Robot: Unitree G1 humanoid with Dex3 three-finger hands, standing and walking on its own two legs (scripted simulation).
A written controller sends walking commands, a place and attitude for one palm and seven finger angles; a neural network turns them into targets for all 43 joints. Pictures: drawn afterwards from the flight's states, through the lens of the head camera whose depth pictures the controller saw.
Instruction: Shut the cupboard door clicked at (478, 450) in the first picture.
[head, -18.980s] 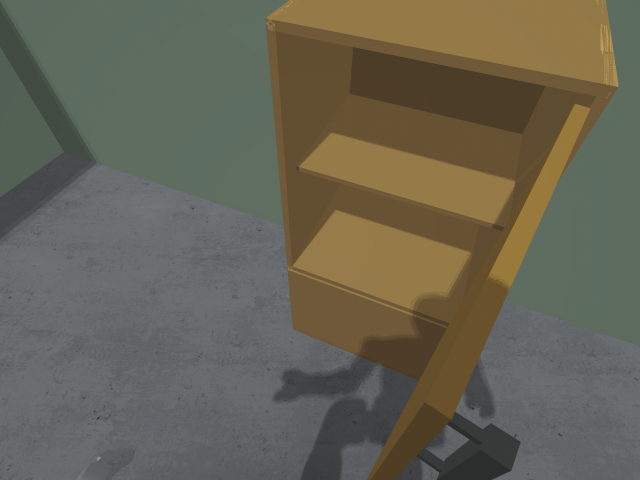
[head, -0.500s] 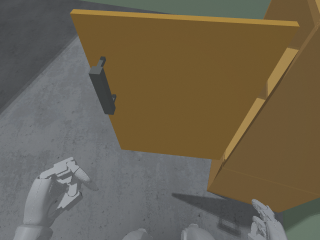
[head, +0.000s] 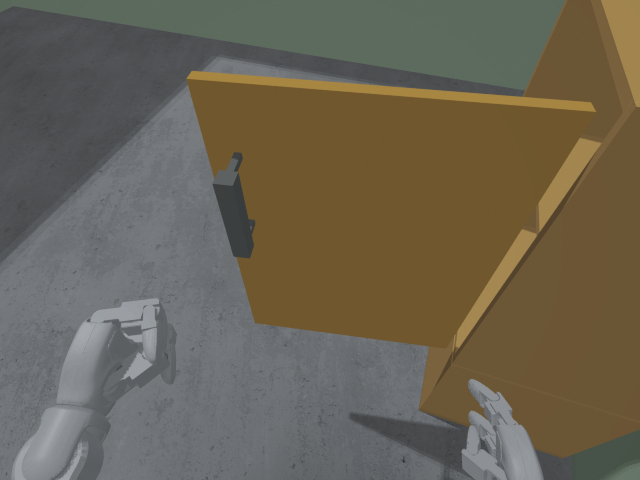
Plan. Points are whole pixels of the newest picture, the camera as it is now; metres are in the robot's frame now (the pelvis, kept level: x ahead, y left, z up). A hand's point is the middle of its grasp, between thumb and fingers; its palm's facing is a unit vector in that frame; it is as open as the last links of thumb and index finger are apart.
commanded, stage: raise the hand and make a fist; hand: left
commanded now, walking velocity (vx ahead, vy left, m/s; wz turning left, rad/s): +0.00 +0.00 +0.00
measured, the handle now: (240, 206) +0.45 +0.15 +0.08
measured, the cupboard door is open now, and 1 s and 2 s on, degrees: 100 100 100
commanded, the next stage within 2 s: bring the fist close to the handle in 0.38 s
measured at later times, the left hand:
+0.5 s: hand (160, 357) +0.23 +0.19 +0.08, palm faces -0.06 -1.00 -0.05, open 3.1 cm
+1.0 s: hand (205, 297) +0.29 +0.16 +0.09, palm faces -0.03 -1.00 -0.04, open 3.1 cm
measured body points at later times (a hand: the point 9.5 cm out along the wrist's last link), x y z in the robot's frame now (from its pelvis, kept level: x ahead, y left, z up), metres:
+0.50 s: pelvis +0.00 +0.01 +0.00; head +0.03 +0.01 +0.45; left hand +0.22 +0.25 +0.08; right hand +0.17 -0.22 -0.07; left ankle -0.03 +0.06 -0.70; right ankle +0.03 -0.09 -0.70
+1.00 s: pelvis +0.00 +0.00 +0.01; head +0.04 -0.01 +0.45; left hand +0.29 +0.21 +0.10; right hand +0.15 -0.24 -0.08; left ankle -0.03 +0.06 -0.70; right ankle +0.03 -0.09 -0.70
